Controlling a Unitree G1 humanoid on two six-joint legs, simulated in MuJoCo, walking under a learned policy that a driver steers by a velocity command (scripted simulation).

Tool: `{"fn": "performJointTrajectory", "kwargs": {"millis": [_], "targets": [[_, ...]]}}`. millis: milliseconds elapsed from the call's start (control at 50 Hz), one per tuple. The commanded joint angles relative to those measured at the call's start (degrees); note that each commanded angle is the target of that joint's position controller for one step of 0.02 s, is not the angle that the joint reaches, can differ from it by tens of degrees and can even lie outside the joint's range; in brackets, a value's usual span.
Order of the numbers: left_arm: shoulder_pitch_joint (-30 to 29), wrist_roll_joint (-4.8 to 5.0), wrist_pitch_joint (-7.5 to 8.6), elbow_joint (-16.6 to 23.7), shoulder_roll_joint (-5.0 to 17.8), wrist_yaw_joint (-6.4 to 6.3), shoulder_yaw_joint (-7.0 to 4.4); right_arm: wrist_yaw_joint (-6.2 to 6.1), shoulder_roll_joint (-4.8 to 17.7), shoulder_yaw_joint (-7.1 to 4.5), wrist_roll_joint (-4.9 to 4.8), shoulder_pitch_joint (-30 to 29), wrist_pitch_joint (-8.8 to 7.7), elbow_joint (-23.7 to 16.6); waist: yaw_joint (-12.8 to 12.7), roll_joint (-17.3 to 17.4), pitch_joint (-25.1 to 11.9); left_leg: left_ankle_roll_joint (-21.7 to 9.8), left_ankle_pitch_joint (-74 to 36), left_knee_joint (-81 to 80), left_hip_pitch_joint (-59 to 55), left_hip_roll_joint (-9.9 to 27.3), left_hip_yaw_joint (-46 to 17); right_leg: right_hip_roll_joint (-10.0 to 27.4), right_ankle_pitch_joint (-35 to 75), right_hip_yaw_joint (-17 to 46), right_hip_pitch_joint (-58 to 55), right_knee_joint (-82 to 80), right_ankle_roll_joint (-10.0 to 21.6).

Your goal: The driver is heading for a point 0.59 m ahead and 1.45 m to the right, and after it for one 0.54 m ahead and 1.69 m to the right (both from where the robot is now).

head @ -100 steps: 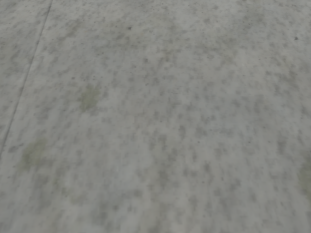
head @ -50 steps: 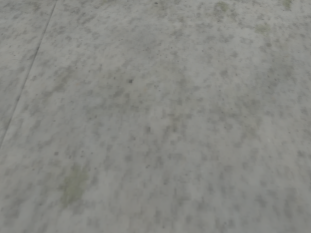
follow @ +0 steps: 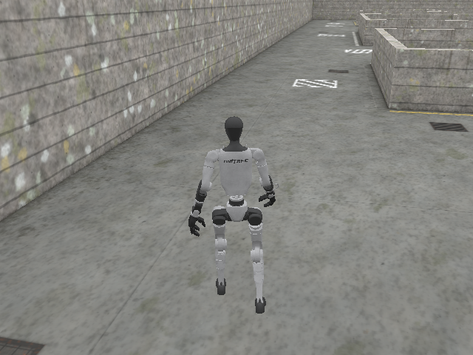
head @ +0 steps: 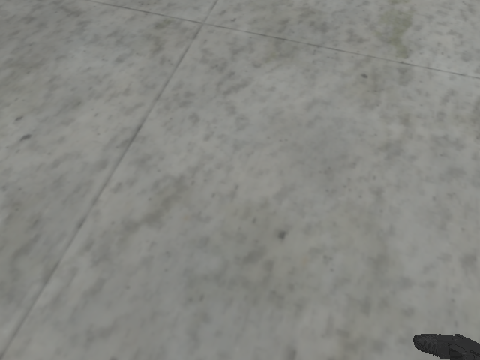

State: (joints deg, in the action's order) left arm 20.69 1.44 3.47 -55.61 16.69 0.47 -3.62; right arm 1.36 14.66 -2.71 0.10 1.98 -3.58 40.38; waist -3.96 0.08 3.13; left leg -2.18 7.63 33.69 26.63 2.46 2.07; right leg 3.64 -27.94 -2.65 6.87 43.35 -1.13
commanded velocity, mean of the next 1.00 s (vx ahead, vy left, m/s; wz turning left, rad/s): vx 0.50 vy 0.00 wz -0.51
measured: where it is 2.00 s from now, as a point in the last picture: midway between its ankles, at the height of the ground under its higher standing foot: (433, 228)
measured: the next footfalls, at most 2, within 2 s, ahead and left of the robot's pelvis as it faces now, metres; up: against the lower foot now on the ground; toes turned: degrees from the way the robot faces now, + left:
right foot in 0.48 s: +0.38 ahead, -0.18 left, +0.00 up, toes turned -20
left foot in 0.98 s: +0.73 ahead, -0.12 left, +0.00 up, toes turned -37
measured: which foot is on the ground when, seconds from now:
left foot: down 0.00-0.50, up 0.52-0.96, down 0.98-1.00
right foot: up 0.00-0.46, down 0.48-0.98, up 1.00-1.00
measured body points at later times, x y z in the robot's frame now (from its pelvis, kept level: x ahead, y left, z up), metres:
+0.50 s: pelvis +0.25 -0.05 -0.01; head +0.28 -0.07 +0.44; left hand +0.51 +0.14 -0.10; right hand +0.19 -0.34 -0.14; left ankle +0.10 +0.12 -0.71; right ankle +0.34 -0.16 -0.73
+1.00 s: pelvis +0.53 -0.13 +0.00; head +0.55 -0.15 +0.45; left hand +0.71 +0.11 -0.12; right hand +0.60 -0.46 -0.07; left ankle +0.70 -0.10 -0.73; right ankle +0.34 -0.16 -0.72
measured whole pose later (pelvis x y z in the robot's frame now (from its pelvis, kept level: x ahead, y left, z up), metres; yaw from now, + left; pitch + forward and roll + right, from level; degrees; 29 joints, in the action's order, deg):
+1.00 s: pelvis +0.53 -0.13 +0.00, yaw -34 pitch +2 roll +1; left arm 21.9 1.0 1.7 -46.3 17.3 -1.2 -5.1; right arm 1.4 15.3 -3.1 0.3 0.0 -7.6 42.3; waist -4.5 0.0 0.8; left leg 0.3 2.9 27.3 26.4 -1.4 -1.9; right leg -4.9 -28.2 13.2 4.2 33.4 3.3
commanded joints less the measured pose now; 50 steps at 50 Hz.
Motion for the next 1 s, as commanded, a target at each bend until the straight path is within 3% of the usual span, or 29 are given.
{"fn": "performJointTrajectory", "kwargs": {"millis": [20,60,100,160,240,360,400,440,460,480,500,520,540,560,580,600,620,660,720,780,840,920,960,980,1000], "targets": [[-3.5,1.92,2.35,6.3,7.3,0.12,-1.13,-0.89,11.4,-3.68,0.35,19.8,-0.35,2.4,10.8,9.8,-14.9,-11.9,10.0,-16.0,-40.5,20.3,-30.8,-0.1,-3.1,8.0,36.7,30.6,2.3],[-6.1,0.87,1.83,6.4,6.5,-0.56,-1.47,-0.63,7.1,-2.59,0.08,12.7,-1.07,2.4,7.4,7.3,-7.3,-9.0,5.0,-19.5,-28.1,15.8,-19.1,3.9,6.1,7.1,34.1,26.2,2.6],[-3.8,0.75,0.06,5.5,4.5,-0.63,-1.61,-0.54,5.0,-2.28,0.68,9.4,-2.07,2.9,4.5,7.4,-5.1,-8.0,0.0,-23.3,-21.3,14.0,-12.2,5.3,11.1,7.9,28.3,23.9,2.5],[-5.7,0.5,-1.57,6.8,2.3,-0.6,-1.41,-1.17,6.1,-2.9,0.92,9.2,-3.06,4.4,3.3,4.1,-2.2,-8.7,-6.1,-26.4,-19.3,14.1,-5.6,5.6,15.7,8.5,30.3,20.1,1.8],[-10.8,-0.09,-1.66,8.9,1.5,0.4,-1.05,-2.17,7.8,-3.48,0.93,10.5,-2.83,5.9,4.3,3.2,0.1,-7.7,-7.9,-27.8,-20.7,12.8,2.4,4.7,26.4,7.3,31.9,7.6,1.3],[-21.1,-0.29,-1.65,13.6,1.1,2.42,-0.19,-2.72,10.4,-4.48,-0.55,15.0,-1.26,8.2,7.6,1.8,3.4,-6.4,-10.6,-26.0,-28.5,14.8,8.6,3.4,27.1,1.8,32.9,-4.3,3.5],[-21.8,-0.22,-1.77,14.9,1.9,2.96,-0.48,-2.68,11.3,-4.83,-1.13,15.1,-0.44,8.6,6.9,2.5,3.0,-5.5,-18.9,-22.3,-31.7,15.5,10.0,1.8,22.7,-0.3,31.4,-5.9,5.1],[-18.0,-0.05,-2.08,15.0,4.0,3.06,-1.61,-2.81,13.0,-5.27,-1.68,13.9,0.4,8.2,3.8,4.6,-0.9,-4.3,-38.8,-13.5,-33.0,15.2,11.5,-2.1,17.0,-3.8,23.7,-5.6,7.3],[-11.6,0.24,-2.22,13.7,5.9,2.92,-2.85,-2.79,13.5,-5.34,-2.02,12.8,0.93,7.9,0.0,4.6,-4.4,-3.2,-45.5,-4.2,-31.8,14.1,12.6,-4.9,16.1,-5.4,15.4,-7.0,8.9],[-2.1,0.36,-2.42,11.0,9.4,2.17,-4.94,-2.81,12.9,-4.93,-2.1,12.5,1.09,7.6,-4.9,3.0,-9.5,-1.0,-42.1,9.0,-25.5,11.6,13.7,-7.5,19.1,-4.8,0.7,-10.6,11.1],[4.0,0.49,-3.03,9.6,15.5,0.86,-6.68,-2.81,8.3,-3.38,0.21,13.7,0.52,6.2,-5.0,-8.1,-13.0,2.2,-9.8,28.5,-8.9,7.7,13.6,2.9,20.9,12.5,-14.4,-12.3,14.9],[0.4,0.26,-2.08,11.7,18.6,1.18,-6.56,-2.33,2.9,-1.6,0.5,16.4,-1.48,3.0,1.2,-16.5,-20.5,5.0,26.8,45.3,12.1,-4.9,2.0,14.4,5.3,47.1,-28.2,-23.5,26.3],[0.9,-0.16,-1.08,12.4,13.1,1.86,-4.81,-1.65,8.2,-2.45,-1.89,9.3,-3.64,2.3,-2.9,-6.6,-19.8,3.3,24.8,47.6,18.2,-2.3,-7.1,15.5,3.7,48.3,-27.3,-29.5,23.8],[-0.6,-0.44,-0.17,12.1,10.6,1.89,-4.1,-1.37,8.8,-2.63,-3.29,6.2,-4.69,1.2,-2.1,-5.0,-12.9,1.6,19.8,45.0,20.9,0.0,-6.5,13.9,7.3,40.3,-21.8,-29.1,21.6],[-4.5,-0.27,0.38,12.7,8.7,1.87,-3.53,-1.86,8.3,-2.61,-2.24,6.6,-5.04,2.2,0.7,-0.4,-8.4,1.2,15.2,39.9,17.9,2.7,-6.8,11.2,13.8,33.2,-13.2,-28.6,19.5],[-8.0,-0.43,0.56,13.5,6.4,1.54,-2.88,-2.27,9.1,-3.14,-0.64,7.3,-4.73,3.0,2.8,-0.7,-6.7,1.5,12.3,34.8,13.5,4.5,-7.1,8.9,19.1,27.8,-6.6,-28.8,18.2],[-9.6,-1.05,0.61,14.5,5.7,1.15,-2.5,-2.21,9.2,-3.39,-0.2,8.3,-4.0,3.4,4.3,-2.0,-6.2,1.9,10.3,32.6,9.8,5.4,-7.4,7.5,22.4,25.4,-2.3,-30.0,17.8],[-9.1,-0.94,0.81,14.6,6.7,0.42,-2.66,-2.19,8.1,-3.33,0.41,8.2,-2.78,3.2,5.0,-1.8,-5.5,3.5,8.1,27.7,7.7,5.0,-6.4,6.3,28.1,22.4,1.6,-31.4,18.0],[-5.9,-0.62,0.88,13.9,8.7,-0.79,-3.16,-2.32,6.4,-2.72,0.7,2.5,-2.05,1.2,3.4,-1.9,-3.2,5.8,-0.6,16.4,9.5,3.3,-5.4,4.3,31.0,18.6,4.0,-32.0,17.0],[-3.9,-0.35,0.33,13.5,8.6,-1.34,-3.13,-1.58,4.9,-1.95,0.29,-3.3,-2.44,-0.3,1.1,-4.1,-2.0,6.1,-11.1,3.4,6.0,0.5,-5.0,1.5,25.7,16.3,6.2,-31.3,14.3],[-1.2,-0.05,-0.04,12.5,8.7,-1.45,-3.23,-0.68,5.3,-1.71,-0.48,-7.5,-3.05,-1.8,-0.7,-4.9,-1.3,5.6,-14.5,-2.8,3.2,-1.2,-5.3,2.5,22.3,18.8,5.6,-29.9,13.4],[0.0,-0.1,-0.85,12.1,8.3,-2.0,-3.29,0.26,7.9,-2.31,-0.72,-6.8,-4.17,-2.2,0.5,-6.4,-2.0,3.6,-7.8,-6.8,1.4,-1.7,-6.9,5.2,23.6,24.8,-1.1,-22.8,12.4],[-1.4,-0.31,-1.2,12.8,7.6,-2.01,-3.07,0.02,9.6,-3.2,-0.58,0.4,-4.76,-0.4,4.5,-7.7,-4.6,1.3,-5.1,-9.3,-8.2,-2.5,-5.2,3.5,29.3,25.5,-0.9,-16.9,10.8],[-1.9,-0.69,-1.08,13.7,5.1,-1.69,-2.09,-0.33,11.7,-4.04,0.33,7.7,-5.07,0.9,8.1,-5.8,-10.8,-1.5,-4.7,-8.1,-20.8,1.6,-8.2,0.2,29.6,22.8,2.9,-6.3,8.9],[2.4,-0.6,-0.81,14.9,1.9,-1.64,-1.15,-0.77,15.9,-5.1,1.3,15.8,-4.88,1.7,8.7,4.4,-20.1,-7.6,1.8,-7.8,-41.7,13.7,-24.7,-6.6,17.0,16.0,18.2,12.3,5.0]]}}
